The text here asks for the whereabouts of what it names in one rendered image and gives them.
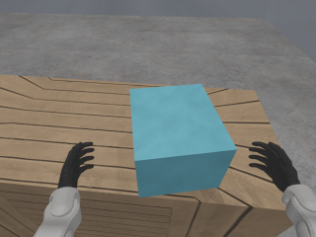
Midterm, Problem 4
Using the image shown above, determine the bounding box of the pedestal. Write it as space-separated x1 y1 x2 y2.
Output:
0 74 293 237

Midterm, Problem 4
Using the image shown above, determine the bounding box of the carton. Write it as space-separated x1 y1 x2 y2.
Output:
129 84 237 198

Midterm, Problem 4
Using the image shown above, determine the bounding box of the robot left hand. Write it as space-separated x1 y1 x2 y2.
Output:
57 141 95 189

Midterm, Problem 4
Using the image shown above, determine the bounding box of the robot right hand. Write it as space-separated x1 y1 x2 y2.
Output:
248 141 300 193

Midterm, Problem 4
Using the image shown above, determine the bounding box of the robot right forearm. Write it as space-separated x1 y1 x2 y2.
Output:
281 184 316 237

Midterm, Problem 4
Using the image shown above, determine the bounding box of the robot left forearm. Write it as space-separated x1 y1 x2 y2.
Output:
34 187 82 237

